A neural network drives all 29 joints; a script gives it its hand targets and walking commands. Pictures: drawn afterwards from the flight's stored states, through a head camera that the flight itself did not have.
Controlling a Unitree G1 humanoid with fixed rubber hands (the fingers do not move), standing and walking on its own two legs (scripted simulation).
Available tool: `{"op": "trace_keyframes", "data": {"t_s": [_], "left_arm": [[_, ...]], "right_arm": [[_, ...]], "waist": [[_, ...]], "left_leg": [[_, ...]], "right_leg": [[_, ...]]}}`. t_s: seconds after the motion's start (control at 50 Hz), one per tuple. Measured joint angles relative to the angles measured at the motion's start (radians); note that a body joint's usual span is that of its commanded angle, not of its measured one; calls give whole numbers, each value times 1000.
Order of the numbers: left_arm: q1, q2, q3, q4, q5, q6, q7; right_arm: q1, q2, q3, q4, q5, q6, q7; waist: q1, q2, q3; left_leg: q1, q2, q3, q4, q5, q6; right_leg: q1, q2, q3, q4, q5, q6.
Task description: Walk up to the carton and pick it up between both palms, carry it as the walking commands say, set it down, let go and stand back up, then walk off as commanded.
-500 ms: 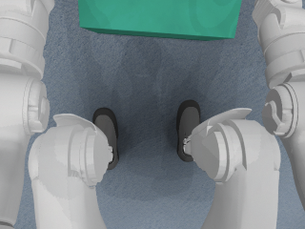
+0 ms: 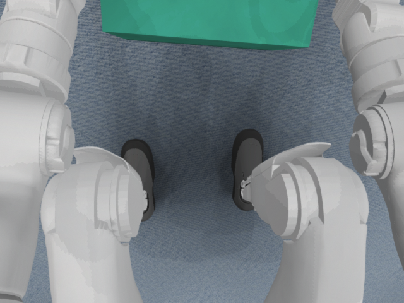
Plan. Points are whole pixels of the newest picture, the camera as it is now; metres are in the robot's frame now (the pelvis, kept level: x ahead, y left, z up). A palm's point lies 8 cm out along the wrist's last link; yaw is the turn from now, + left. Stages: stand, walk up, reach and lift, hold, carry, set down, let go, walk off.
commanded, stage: reach and lift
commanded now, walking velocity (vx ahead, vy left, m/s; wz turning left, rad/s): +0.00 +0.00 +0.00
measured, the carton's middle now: out of the picture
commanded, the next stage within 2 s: none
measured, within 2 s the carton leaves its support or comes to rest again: leaves its support in 0.60 s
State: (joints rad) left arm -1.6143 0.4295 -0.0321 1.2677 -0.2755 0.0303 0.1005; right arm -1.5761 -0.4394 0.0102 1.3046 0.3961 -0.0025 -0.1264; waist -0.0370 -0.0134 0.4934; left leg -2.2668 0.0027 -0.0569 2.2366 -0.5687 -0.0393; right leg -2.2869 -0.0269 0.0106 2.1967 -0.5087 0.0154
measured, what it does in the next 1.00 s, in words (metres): stands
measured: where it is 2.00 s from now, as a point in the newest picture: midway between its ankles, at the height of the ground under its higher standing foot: (193, 187)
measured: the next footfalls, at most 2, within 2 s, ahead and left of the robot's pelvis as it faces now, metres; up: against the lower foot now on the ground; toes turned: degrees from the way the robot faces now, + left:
none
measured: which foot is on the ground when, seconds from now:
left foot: down 0.00-1.00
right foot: down 0.00-1.00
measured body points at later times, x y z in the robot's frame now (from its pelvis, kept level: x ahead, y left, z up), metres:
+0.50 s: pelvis +0.00 +0.00 -0.01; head +0.38 +0.00 +0.22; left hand +0.57 +0.17 -0.20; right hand +0.55 -0.21 -0.20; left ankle +0.11 +0.13 -0.32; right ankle +0.13 -0.13 -0.32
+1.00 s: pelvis +0.00 +0.01 +0.02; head +0.36 +0.00 +0.29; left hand +0.58 +0.18 -0.12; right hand +0.55 -0.21 -0.13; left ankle +0.11 +0.13 -0.32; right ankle +0.13 -0.13 -0.32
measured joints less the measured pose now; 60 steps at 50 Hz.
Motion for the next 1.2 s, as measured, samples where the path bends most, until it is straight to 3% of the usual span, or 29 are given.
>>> {"op": "trace_keyframes", "data": {"t_s": [0.16, 0.36, 0.6, 0.72, 0.9, 1.2], "left_arm": [[25, -10, 69, -41, 71, 59, -36], [58, -15, 91, -91, 85, 91, -51], [107, 3, -1, -133, 4, 112, 17], [89, 16, -28, -107, -32, 115, 37], [77, -8, 46, -79, 48, 138, 18], [206, -55, 147, -248, 139, 213, 6]], "right_arm": [[18, 1, -47, -27, -51, 48, 33], [50, -2, -66, -74, -59, 80, 45], [90, 21, -11, -136, -34, 111, -12], [97, 42, -29, -155, -60, 124, -29], [119, 56, -115, -182, -155, 170, -6], [228, 93, -209, -339, -245, 250, 3]], "waist": [[3, 5, -13], [4, 7, -16], [10, 14, -51], [8, 27, -100], [-3, 40, -193], [0, 27, -302]], "left_leg": [[-4, -4, -1, 15, -8, 0], [-3, -6, 2, 33, -18, 4], [-5, -17, 4, 23, -14, -1], [-12, -31, 7, -4, 5, -2], [-20, -41, 12, -53, 22, 2], [-19, -49, 4, -116, 13, -15]], "right_leg": [[-4, 1, 2, 15, -8, 1], [-3, 3, 6, 33, -18, 4], [-5, 10, 14, 26, -17, 11], [-7, 19, 24, 1, -5, 24], [-11, 30, 36, -48, 7, 37], [-22, 54, 41, -105, 4, 38]]}}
